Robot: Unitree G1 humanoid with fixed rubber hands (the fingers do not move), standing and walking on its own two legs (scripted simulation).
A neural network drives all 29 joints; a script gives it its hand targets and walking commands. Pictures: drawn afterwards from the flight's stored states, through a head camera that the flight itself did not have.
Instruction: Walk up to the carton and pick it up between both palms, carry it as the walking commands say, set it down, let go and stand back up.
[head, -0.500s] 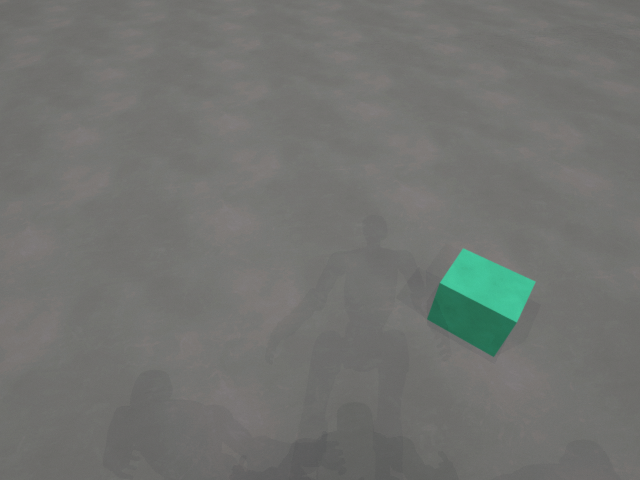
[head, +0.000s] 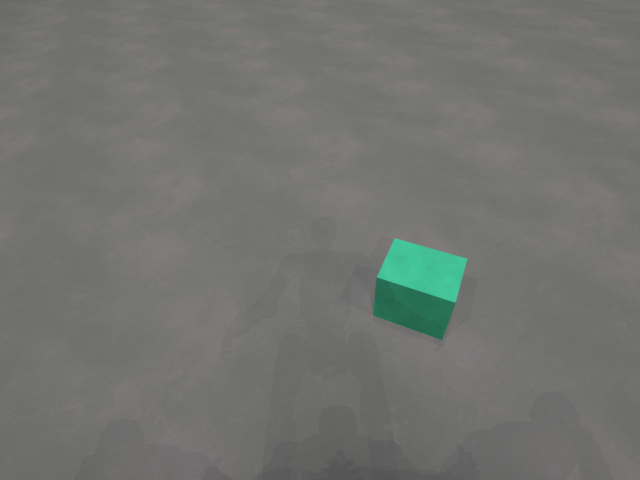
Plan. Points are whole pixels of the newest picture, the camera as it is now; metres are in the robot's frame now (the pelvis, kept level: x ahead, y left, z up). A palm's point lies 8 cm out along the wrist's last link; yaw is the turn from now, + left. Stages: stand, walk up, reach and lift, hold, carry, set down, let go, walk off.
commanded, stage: walk up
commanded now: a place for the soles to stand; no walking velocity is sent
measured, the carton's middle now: (418, 288) +0.88 -0.29 -0.63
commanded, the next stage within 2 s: none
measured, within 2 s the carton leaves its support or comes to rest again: neither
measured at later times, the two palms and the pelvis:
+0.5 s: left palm (206, 361) +0.33 +0.20 -0.08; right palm out of the picture +0.08 -0.43 -0.08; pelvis +0.15 -0.09 +0.00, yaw -13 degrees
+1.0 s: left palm (265, 286) +0.48 +0.13 -0.09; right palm out of the picture +0.23 -0.48 -0.09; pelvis +0.30 -0.15 -0.01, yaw -22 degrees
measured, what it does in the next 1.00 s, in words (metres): walks ahead, turning right: left foot, then right foot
